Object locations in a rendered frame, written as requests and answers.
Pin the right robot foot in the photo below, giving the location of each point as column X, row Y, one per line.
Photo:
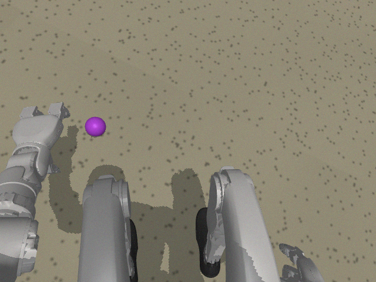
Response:
column 209, row 270

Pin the left robot hand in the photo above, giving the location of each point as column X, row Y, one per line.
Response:
column 35, row 127

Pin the left robot arm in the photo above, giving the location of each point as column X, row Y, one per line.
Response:
column 20, row 183

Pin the right robot hand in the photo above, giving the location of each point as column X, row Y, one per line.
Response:
column 306, row 270

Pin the ball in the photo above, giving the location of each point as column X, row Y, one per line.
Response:
column 95, row 126

